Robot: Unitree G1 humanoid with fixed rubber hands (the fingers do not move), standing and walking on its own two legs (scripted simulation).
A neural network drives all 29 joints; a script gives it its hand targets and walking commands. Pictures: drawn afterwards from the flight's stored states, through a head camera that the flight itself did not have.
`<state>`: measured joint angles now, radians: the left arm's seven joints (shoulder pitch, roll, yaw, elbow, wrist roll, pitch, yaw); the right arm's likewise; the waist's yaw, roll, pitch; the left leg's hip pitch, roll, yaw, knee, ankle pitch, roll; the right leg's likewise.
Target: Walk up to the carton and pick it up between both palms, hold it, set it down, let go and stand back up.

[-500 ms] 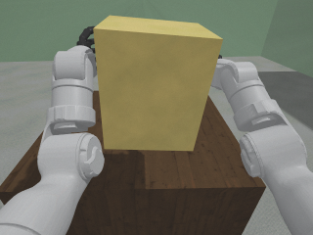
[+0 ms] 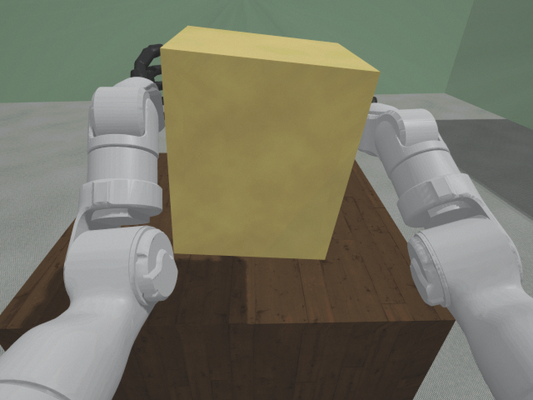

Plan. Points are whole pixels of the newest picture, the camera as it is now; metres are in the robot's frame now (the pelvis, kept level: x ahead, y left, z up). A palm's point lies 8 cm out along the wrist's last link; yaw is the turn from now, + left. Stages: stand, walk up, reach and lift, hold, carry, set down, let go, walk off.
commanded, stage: hold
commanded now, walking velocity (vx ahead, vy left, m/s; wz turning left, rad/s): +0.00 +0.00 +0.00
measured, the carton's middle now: (258, 145) +0.34 +0.00 +0.30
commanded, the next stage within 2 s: none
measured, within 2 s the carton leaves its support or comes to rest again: neither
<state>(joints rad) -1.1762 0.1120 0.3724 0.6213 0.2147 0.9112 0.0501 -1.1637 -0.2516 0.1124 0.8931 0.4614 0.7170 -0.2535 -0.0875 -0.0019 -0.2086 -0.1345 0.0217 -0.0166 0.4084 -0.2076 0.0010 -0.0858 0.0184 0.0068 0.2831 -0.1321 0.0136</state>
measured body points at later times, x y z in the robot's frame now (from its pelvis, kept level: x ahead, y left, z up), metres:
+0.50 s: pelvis -0.01 +0.00 +0.00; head -0.12 +0.02 +0.44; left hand +0.37 +0.14 +0.36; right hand +0.36 -0.16 +0.33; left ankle +0.01 +0.11 -0.75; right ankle +0.02 -0.13 -0.75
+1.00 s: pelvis +0.00 +0.00 +0.00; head -0.11 +0.02 +0.44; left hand +0.38 +0.14 +0.36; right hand +0.37 -0.16 +0.32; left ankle +0.01 +0.11 -0.75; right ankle +0.02 -0.13 -0.75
